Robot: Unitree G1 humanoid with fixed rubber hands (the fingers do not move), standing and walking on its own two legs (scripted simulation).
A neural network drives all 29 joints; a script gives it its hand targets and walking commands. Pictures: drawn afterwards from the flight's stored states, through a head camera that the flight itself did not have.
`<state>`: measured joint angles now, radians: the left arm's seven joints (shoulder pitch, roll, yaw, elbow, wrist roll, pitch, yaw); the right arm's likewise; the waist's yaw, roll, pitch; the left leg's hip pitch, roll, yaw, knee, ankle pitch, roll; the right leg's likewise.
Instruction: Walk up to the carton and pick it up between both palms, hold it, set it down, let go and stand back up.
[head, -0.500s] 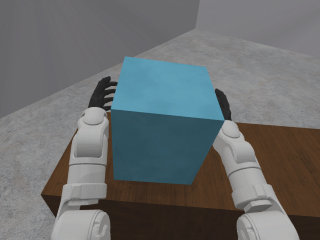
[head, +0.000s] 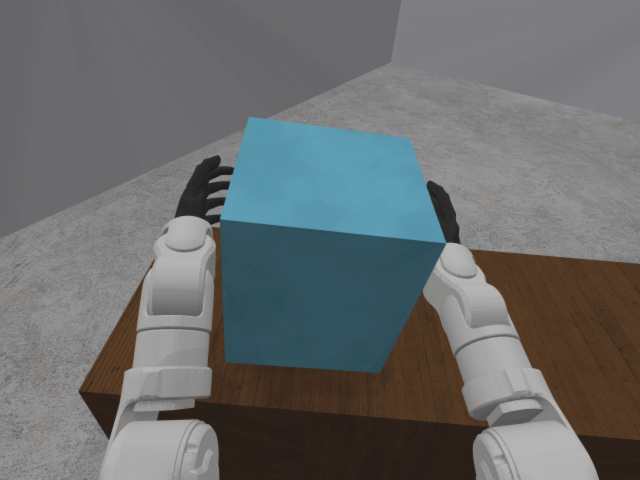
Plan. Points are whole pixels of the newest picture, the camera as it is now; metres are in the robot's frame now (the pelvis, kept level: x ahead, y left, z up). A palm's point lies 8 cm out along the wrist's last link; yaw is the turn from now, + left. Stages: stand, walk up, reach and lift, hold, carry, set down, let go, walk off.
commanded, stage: hold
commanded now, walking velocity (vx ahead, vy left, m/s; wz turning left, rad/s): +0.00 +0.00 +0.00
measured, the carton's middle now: (317, 250) +0.38 +0.00 +0.14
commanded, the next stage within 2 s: set down in 1.16 s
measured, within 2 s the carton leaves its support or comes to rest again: neither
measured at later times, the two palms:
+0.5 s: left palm (191, 218) +0.37 +0.15 +0.20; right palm (437, 242) +0.36 -0.15 +0.17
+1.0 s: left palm (193, 218) +0.36 +0.15 +0.20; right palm (441, 242) +0.36 -0.15 +0.17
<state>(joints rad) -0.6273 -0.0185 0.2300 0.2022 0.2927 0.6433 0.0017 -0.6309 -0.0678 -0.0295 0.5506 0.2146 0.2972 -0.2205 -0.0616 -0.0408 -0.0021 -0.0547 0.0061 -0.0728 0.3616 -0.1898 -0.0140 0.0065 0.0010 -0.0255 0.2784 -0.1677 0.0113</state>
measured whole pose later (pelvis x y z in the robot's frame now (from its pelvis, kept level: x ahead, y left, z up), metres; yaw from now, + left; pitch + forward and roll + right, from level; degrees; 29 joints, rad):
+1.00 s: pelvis +0.00 +0.00 +0.00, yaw +0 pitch -7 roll -1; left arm -0.61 -0.03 0.23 0.16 0.29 0.64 0.01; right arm -0.61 -0.07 -0.02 0.50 0.22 0.31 -0.22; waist -0.06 -0.03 0.00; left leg -0.05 0.01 -0.07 0.36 -0.19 -0.01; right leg 0.02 0.00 -0.03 0.27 -0.17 0.01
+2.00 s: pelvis +0.02 +0.00 +0.00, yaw +0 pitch -5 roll -1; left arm -0.58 -0.05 0.24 0.43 0.31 0.28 -0.01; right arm -0.53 0.01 -0.16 0.71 0.03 -0.11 -0.18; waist -0.04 -0.07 0.05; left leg -0.04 0.01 -0.05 0.33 -0.20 -0.01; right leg 0.03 0.00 -0.04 0.23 -0.18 0.01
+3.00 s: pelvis +0.03 +0.00 +0.00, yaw -1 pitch +4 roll -1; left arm -0.72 -0.02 0.36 0.89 0.33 -0.06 -0.02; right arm -0.61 0.11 -0.51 0.92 -0.27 -0.30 -0.13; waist -0.01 -0.05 -0.01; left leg -0.19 0.02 -0.01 0.31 -0.18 -0.01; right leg -0.13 0.00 -0.04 0.22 -0.15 0.01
